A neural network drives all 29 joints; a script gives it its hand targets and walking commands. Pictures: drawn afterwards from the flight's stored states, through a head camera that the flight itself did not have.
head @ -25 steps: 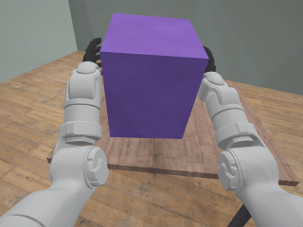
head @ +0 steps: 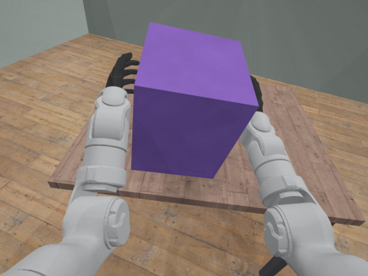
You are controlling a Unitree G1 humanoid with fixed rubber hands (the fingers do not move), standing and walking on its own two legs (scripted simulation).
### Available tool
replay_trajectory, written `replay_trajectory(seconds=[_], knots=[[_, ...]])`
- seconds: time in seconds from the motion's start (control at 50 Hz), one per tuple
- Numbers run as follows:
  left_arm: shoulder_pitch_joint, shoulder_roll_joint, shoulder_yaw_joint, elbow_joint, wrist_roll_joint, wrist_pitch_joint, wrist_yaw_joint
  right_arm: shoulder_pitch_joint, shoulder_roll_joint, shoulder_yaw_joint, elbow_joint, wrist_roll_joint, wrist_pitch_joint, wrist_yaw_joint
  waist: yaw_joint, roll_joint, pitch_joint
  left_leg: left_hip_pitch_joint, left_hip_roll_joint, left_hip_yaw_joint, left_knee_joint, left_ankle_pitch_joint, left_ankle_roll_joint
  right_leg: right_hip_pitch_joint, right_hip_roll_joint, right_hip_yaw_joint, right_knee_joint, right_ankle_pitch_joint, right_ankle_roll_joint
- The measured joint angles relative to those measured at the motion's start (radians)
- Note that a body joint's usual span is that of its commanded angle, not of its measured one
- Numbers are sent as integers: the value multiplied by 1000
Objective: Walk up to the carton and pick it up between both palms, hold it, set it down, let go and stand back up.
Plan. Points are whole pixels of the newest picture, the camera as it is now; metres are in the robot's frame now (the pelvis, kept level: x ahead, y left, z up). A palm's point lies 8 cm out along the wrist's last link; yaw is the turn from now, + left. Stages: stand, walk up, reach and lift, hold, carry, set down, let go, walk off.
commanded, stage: set down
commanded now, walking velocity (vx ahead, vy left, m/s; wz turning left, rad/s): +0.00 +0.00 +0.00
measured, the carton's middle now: (184, 107) +0.41 -0.01 +0.19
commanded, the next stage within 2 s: none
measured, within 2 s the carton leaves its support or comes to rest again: neither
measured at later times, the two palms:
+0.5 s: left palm (116, 105) +0.39 +0.14 +0.20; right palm (247, 122) +0.37 -0.15 +0.18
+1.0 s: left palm (128, 119) +0.39 +0.12 +0.16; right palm (251, 133) +0.38 -0.17 +0.14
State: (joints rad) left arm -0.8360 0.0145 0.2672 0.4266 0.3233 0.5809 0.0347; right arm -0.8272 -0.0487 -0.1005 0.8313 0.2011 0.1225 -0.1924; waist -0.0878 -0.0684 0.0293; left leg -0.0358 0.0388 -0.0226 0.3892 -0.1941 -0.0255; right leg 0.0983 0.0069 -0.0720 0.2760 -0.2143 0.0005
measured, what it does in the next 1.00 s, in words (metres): stands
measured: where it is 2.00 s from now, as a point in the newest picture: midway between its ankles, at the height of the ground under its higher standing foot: outside the picture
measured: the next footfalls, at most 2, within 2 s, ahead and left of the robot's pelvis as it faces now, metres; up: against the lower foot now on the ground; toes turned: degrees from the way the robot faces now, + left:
none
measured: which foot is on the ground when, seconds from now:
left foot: down 0.00-1.00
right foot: down 0.00-1.00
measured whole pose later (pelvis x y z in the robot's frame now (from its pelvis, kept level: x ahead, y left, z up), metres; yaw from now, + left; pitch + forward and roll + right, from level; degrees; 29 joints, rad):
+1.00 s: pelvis -0.01 -0.01 +0.00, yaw -2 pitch -4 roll +0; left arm -0.80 -0.05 0.36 0.67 0.32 0.36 0.06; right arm -0.79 0.01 -0.35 0.94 -0.07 0.02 -0.10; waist -0.03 -0.05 -0.01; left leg -0.12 0.05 0.00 0.33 -0.14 -0.03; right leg -0.04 0.01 -0.05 0.31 -0.20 -0.01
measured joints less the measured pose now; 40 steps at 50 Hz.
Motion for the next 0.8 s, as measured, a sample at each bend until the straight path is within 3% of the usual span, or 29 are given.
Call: replay_trajectory(seconds=[0.16, 0.32, 0.66, 0.8], knots=[[58, -36, 25, -69, 4, -2, -7, 52, -15, 59, -74, 7, 21, -13, 7, 37, 19, 7, -8, 9, -5, -4, 7, -3, -9, 8, 12, -10, 8], [91, -42, 27, -88, -10, -6, -10, 87, 4, 48, -106, -31, 26, -15, 19, 35, 21, -15, -8, 4, -9, 7, 4, -29, -9, 3, 21, -7, 6], [23, -45, 68, 131, 15, -104, 7, 17, 49, -160, 63, -197, -26, 62, 37, 2, -36, -53, 3, 24, -49, 46, -4, -98, -1, 24, 24, 16, -5], [37, -59, 77, 187, 15, -155, 20, 28, 51, -198, 103, -229, -63, 80, 43, 5, -41, -57, 7, 30, -57, 49, -6, -107, 3, 30, 23, 18, -8]])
